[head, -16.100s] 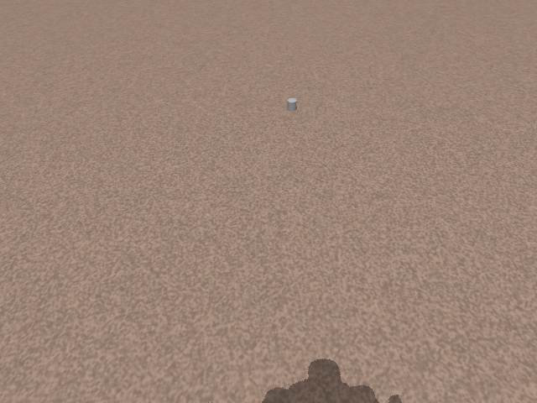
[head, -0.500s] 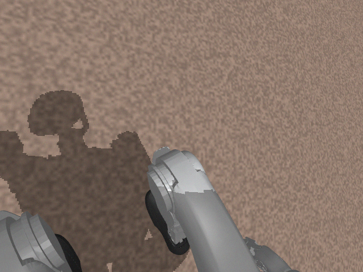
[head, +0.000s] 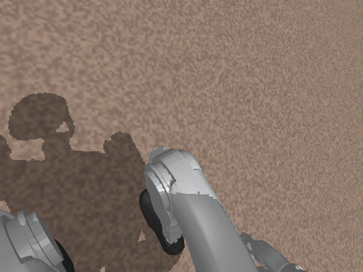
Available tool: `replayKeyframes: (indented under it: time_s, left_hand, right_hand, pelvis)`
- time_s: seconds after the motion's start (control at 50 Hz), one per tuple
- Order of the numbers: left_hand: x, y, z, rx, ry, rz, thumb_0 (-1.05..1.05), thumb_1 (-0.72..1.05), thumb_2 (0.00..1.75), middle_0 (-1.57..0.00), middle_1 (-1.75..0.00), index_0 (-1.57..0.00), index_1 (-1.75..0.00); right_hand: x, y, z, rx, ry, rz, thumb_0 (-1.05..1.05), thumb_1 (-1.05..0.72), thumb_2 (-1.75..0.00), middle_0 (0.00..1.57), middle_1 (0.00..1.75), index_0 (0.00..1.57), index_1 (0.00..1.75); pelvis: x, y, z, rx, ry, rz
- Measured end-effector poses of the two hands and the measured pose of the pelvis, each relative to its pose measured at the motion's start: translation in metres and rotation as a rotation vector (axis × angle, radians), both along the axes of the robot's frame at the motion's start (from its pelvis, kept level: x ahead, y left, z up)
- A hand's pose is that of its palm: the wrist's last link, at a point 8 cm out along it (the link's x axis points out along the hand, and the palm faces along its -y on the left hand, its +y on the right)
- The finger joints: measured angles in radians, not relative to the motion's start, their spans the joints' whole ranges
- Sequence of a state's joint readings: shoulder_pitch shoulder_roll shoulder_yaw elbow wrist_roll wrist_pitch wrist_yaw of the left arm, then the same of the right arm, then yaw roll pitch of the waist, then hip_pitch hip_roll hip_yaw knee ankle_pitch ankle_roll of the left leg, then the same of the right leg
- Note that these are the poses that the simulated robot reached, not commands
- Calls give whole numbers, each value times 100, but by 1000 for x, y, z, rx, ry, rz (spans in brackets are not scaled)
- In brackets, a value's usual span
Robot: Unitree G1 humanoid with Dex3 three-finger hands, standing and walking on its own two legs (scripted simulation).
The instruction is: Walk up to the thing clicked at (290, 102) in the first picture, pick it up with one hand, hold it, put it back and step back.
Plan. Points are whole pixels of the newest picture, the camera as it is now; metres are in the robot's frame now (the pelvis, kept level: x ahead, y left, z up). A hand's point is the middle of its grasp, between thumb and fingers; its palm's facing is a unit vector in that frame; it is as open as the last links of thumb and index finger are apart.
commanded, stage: rest palm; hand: left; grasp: from above
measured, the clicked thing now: out of the picture +0.49 +0.33 -0.28
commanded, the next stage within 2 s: close in 0.40 s
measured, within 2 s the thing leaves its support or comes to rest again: neither
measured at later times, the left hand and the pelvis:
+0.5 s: hand out of the picture +0.47 +0.32 -0.25, palm faces -0.43 -0.16 -0.89, open 13.3 cm; pelvis +0.00 +0.00 +0.00, yaw -1 degrees
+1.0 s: hand out of the picture +0.47 +0.32 -0.25, palm faces -0.43 -0.16 -0.89, open 11.6 cm; pelvis +0.00 +0.00 +0.01, yaw -1 degrees
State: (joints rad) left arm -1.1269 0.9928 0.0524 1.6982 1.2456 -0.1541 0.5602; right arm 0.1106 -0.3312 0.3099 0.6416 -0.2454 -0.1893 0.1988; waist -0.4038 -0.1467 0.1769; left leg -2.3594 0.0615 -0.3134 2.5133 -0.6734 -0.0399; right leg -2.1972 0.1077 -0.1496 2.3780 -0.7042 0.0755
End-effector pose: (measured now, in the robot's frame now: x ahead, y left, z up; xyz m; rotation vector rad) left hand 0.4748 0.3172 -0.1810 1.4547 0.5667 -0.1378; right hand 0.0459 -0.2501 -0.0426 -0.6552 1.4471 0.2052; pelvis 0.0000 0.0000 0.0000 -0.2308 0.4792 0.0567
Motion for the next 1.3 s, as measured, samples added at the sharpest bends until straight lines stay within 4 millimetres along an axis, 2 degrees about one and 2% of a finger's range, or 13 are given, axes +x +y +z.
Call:
replayKeyframes:
  time_s: [0.16,0.56,0.86,1.16,1.3]
  left_hand:
    - [2,-1,-7,5,-4,40,0,-45,101,-14,-102,-13,-102]
    - [3,2,-9,-6,21,57,0,-40,98,-16,-103,-16,-102]
    - [5,-1,-7,3,2,34,0,-23,81,-25,-97,-28,-94]
    - [-1,6,-9,4,12,46,0,-2,70,-40,-89,-43,-84]
    - [-3,2,-12,-3,26,24,0,9,65,-47,-86,-52,-80]
  right_hand:
    - [3,5,4,13,-5,18,0,-91,-90,20,30,20,29]
    - [-14,8,6,36,48,1,0,-92,-90,20,30,20,29]
    - [-7,6,9,22,26,15,0,-91,-90,20,30,20,29]
    - [-10,7,10,14,34,23,0,-91,-90,20,30,20,29]
    - [-8,11,9,20,31,28,0,-91,-90,20,30,20,29]
  pelvis:
    - [0,1,3,-6,6,-3]
    - [1,0,4,-10,-1,-7]
    - [-1,1,6,-13,-3,-9]
    - [-2,2,5,-18,-10,-9]
    - [-2,3,6,-22,-12,-9]
